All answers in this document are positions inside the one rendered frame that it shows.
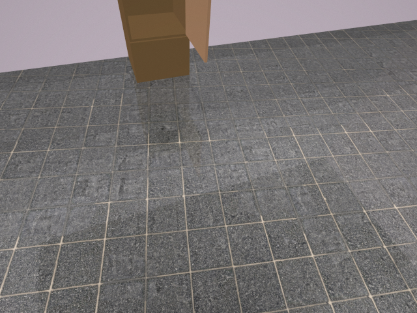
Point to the cupboard door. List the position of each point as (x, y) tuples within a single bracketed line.
[(198, 24)]

